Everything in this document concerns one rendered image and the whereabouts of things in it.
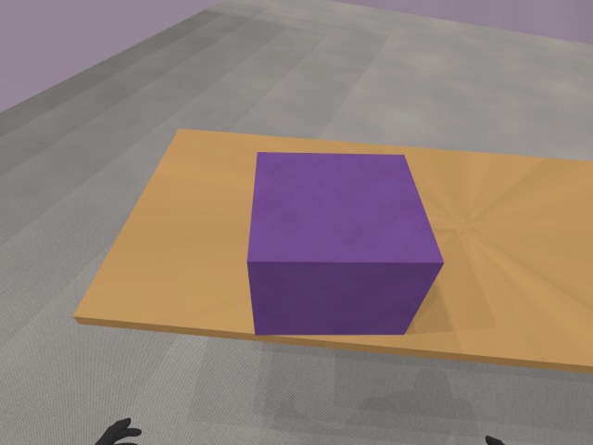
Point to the table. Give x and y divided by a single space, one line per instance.
515 234

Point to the left robot hand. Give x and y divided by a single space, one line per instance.
119 431

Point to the carton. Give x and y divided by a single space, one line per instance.
339 244

